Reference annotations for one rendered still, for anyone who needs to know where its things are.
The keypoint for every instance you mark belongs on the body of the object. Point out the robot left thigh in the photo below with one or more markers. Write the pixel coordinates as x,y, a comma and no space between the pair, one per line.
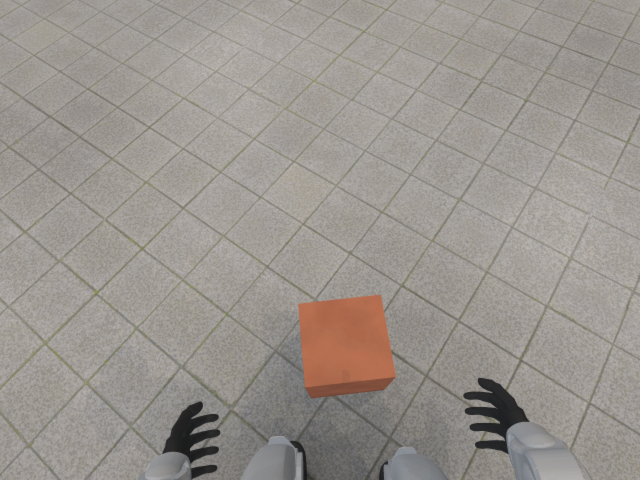
275,462

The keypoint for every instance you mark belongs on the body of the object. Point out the robot right shin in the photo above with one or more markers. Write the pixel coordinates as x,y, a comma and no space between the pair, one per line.
405,450

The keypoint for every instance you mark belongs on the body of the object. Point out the left robot hand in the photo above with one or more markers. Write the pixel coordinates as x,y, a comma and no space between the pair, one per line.
181,441

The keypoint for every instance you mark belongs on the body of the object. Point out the robot left forearm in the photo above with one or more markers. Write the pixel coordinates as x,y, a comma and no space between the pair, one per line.
168,466

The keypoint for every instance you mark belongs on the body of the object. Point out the right robot hand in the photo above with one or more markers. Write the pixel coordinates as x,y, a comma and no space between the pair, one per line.
506,412

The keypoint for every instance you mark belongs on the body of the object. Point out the carton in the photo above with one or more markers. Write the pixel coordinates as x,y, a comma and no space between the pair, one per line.
345,346

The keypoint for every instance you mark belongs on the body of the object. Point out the robot right forearm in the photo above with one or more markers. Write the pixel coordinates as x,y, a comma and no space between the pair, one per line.
537,455

